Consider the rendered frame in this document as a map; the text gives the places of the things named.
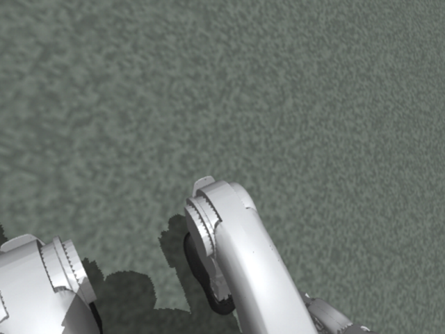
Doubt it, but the right robot hand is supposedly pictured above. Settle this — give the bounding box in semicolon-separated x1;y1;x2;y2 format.
298;290;354;334

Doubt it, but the right robot foot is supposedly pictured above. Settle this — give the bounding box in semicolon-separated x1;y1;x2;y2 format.
184;232;235;315

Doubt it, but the left robot foot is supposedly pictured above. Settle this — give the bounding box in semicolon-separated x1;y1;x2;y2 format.
89;302;103;334

